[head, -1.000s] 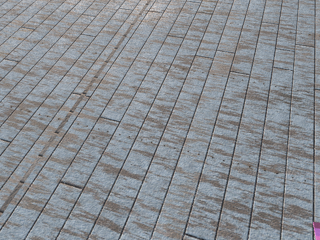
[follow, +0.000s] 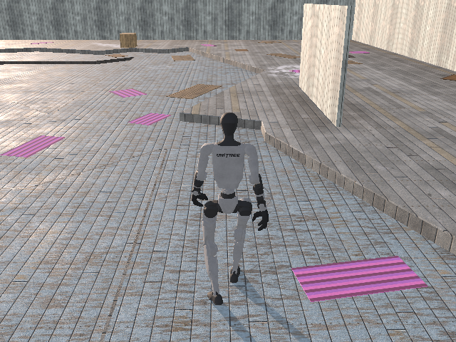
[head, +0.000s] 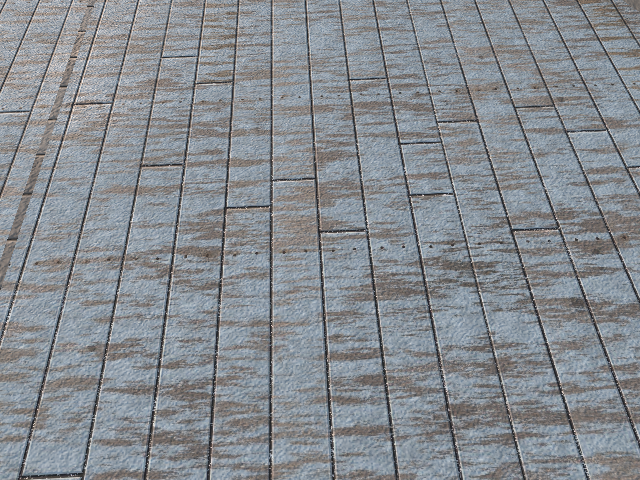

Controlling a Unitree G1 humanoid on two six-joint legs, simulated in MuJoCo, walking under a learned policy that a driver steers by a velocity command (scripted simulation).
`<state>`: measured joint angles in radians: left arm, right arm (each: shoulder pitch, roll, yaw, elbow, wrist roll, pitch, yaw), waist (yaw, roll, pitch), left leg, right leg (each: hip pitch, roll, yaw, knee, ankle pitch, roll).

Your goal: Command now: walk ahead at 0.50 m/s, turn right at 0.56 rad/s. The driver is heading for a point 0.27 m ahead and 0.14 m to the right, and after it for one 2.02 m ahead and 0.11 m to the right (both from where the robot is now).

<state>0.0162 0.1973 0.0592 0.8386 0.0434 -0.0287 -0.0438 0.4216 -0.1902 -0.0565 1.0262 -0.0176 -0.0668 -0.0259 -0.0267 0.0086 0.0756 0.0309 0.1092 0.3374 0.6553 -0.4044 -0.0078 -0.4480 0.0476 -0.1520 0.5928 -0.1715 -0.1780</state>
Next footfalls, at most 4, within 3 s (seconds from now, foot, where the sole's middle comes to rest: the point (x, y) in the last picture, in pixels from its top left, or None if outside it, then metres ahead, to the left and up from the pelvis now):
0.52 left None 0.41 0.04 -0.75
0.90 right None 0.24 -0.11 -0.75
2.46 left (324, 441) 0.52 0.02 -0.75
2.96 right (438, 323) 0.78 -0.25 -0.75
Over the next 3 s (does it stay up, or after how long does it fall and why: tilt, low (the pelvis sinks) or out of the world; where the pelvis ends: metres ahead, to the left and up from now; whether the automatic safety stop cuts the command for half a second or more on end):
stays up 0.66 -0.13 0.00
